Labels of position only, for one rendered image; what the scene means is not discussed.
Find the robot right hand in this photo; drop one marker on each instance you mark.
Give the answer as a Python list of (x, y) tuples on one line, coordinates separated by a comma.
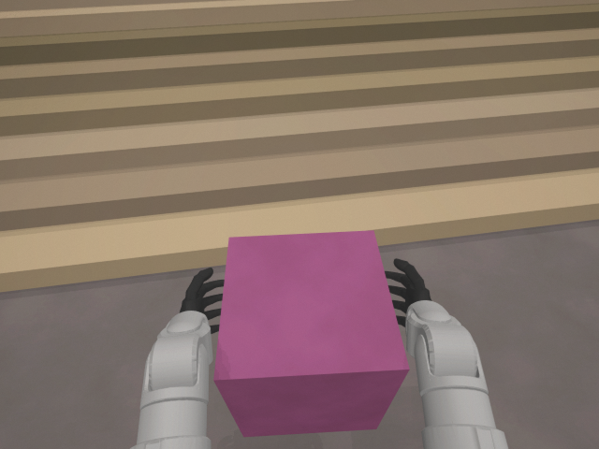
[(415, 287)]

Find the robot right forearm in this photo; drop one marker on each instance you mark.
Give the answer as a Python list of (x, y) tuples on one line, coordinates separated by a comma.
[(451, 381)]

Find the carton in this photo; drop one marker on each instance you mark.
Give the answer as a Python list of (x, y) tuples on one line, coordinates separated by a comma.
[(308, 339)]

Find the robot left forearm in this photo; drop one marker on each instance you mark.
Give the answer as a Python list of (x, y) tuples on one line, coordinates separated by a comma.
[(175, 391)]

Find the robot left hand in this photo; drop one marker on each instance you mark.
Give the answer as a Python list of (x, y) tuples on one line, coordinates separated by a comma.
[(194, 296)]

